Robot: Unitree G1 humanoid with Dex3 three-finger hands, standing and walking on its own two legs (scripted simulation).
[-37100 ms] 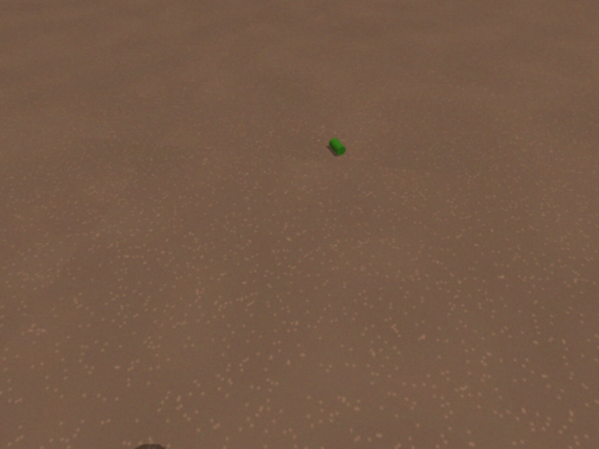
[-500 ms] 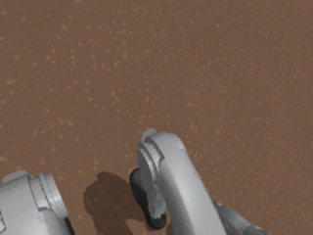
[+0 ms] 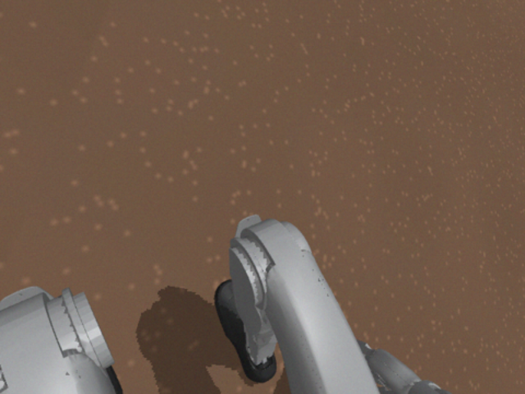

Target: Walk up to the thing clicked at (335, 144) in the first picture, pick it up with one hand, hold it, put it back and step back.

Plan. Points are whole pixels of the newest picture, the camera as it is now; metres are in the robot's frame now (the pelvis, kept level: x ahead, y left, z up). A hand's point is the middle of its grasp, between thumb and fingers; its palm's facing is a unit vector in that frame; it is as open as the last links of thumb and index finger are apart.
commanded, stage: open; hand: left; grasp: from above
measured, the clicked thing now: out of the picture +0.44 +0.33 -0.27
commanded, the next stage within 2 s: withdraw in 0.28 s
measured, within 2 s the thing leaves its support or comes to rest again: neither
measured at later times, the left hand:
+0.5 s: hand out of the picture +0.42 +0.33 -0.24, palm faces -0.45 -0.16 -0.88, open 13.8 cm
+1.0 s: hand out of the picture +0.42 +0.35 -0.05, palm faces -0.44 -0.11 -0.89, open 14.0 cm
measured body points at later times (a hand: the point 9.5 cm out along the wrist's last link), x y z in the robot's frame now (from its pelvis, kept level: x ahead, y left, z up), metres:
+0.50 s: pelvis +0.00 +0.00 +0.00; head +0.26 +0.13 +0.34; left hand +0.44 +0.33 -0.19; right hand +0.08 -0.26 -0.07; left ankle +0.06 +0.13 -0.26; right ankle +0.11 -0.13 -0.26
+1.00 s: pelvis -0.01 -0.01 +0.06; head +0.20 +0.07 +0.45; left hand +0.44 +0.35 +0.00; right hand +0.11 -0.26 -0.06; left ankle +0.06 +0.13 -0.26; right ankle +0.11 -0.13 -0.26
